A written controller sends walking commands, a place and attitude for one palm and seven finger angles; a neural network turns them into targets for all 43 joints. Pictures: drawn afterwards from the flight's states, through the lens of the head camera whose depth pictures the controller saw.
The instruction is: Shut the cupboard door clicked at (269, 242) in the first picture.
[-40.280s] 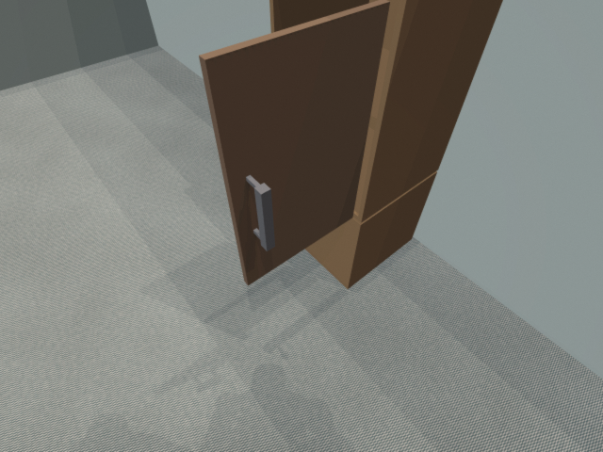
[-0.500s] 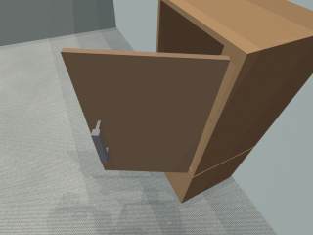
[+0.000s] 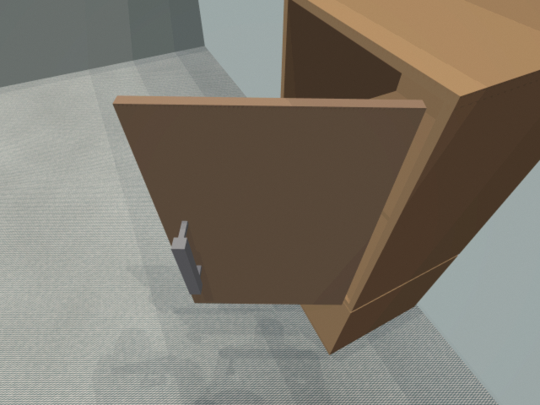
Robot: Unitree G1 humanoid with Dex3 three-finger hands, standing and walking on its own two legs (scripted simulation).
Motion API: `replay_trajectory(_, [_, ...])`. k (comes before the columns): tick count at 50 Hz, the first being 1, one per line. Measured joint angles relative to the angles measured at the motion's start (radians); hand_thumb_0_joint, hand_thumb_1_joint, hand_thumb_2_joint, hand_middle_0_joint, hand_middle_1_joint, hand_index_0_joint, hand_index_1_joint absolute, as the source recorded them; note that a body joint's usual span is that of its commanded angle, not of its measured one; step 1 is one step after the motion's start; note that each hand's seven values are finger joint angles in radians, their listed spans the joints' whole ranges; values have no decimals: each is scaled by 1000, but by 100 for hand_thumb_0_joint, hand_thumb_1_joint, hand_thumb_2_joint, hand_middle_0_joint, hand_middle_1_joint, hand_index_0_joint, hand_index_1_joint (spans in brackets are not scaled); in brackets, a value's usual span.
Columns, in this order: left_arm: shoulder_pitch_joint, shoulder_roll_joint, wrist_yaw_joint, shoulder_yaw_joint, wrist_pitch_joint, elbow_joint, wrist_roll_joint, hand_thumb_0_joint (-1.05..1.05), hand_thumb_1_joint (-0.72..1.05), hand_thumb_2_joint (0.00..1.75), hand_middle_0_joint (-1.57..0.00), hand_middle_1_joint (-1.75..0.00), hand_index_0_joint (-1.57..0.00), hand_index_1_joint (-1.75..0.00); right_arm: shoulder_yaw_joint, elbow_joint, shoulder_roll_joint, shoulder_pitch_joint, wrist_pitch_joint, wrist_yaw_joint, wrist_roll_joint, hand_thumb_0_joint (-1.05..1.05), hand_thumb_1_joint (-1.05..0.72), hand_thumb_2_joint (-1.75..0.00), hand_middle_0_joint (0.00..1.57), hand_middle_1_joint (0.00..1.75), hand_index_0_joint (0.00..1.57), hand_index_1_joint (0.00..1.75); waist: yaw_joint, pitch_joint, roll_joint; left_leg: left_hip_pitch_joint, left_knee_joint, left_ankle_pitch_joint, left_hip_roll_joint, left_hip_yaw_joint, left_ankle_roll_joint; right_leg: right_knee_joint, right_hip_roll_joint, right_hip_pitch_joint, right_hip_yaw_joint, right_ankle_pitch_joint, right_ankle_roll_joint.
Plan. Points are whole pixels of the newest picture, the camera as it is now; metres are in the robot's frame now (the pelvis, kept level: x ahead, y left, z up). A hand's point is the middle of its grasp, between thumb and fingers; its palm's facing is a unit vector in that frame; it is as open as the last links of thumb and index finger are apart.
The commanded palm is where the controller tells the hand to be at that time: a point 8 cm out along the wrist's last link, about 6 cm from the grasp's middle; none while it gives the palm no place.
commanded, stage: come to a stop and stand still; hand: left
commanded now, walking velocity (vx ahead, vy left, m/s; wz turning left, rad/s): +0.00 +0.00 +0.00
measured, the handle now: (190, 259) +0.38 +0.18 -0.08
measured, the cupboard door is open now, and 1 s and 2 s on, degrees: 63 63 63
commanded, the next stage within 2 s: look again from close up in 0.12 s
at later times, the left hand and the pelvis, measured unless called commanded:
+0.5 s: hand out of the picture +0.00 +0.16 -0.17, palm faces +0.01 -0.98 -0.18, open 7.4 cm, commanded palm none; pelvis +0.00 -0.01 +0.00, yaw +0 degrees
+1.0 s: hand out of the picture -0.01 +0.14 -0.17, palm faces +0.02 -0.98 -0.18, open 7.4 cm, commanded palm none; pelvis -0.01 -0.02 +0.01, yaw +0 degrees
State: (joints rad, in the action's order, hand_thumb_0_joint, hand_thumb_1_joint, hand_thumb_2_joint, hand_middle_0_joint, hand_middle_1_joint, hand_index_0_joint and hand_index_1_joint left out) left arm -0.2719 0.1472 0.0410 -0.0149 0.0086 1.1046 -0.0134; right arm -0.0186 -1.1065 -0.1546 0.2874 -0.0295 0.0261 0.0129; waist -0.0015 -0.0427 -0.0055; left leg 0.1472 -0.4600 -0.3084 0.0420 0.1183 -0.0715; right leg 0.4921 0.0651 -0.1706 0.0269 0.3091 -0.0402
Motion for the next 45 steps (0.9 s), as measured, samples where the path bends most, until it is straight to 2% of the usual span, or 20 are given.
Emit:
replay_trajectory(16, [11, 8, -3, 2, -5, 4, -2, 1, 91, 89, -20, -30, -20, -30, 3, -14, -10, -39, 6, 2, -1, 1, -92, -90, 20, 29, 19, 30, 6, -13, 13, -31, 44, 19, -3, -4, 8, -37, -6, 28, 4, -15, 5])
replay_trajectory(45, [-7, -4, -5, 1, 2, 16, -2, 1, 91, 89, -20, -30, -20, -30, 3, -43, 17, -21, 6, 1, -4, 1, -92, -90, 20, 29, 19, 30, 7, -18, 19, -38, 81, 49, -24, -12, 32, -73, -28, 36, 14, -39, 28])
